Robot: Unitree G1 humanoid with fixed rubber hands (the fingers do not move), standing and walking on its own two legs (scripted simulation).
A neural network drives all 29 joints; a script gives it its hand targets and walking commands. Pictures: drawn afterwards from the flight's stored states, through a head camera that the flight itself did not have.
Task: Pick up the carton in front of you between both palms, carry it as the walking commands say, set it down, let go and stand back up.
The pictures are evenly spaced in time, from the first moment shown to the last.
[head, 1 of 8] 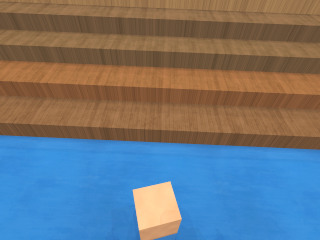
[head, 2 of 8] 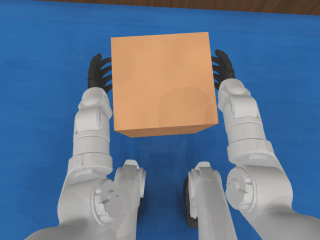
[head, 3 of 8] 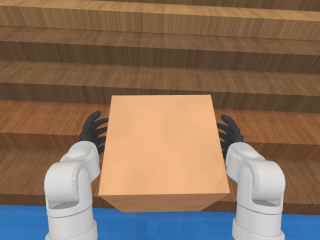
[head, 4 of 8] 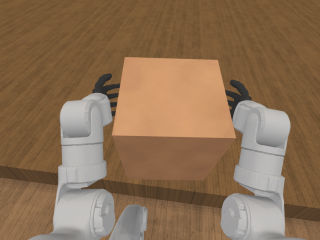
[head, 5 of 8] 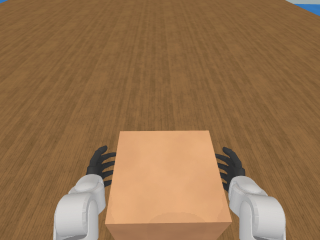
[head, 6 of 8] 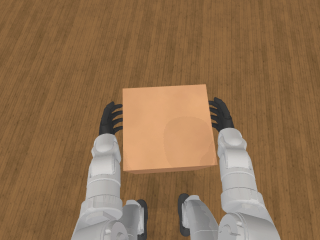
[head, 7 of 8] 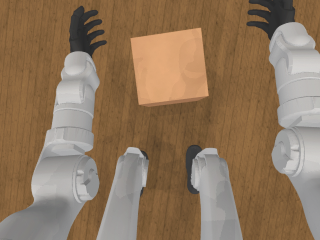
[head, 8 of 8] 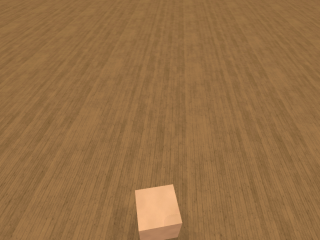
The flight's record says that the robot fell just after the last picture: no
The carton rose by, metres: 2.00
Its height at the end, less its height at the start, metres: +1.23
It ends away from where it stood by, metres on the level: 4.70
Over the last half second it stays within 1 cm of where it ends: yes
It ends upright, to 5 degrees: yes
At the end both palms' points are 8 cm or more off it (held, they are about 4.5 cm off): yes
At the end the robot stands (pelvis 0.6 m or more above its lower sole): yes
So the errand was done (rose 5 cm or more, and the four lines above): yes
